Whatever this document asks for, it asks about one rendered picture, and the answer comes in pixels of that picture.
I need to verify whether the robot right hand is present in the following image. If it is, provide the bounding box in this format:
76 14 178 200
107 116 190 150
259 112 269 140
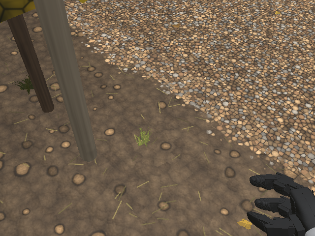
247 172 315 236

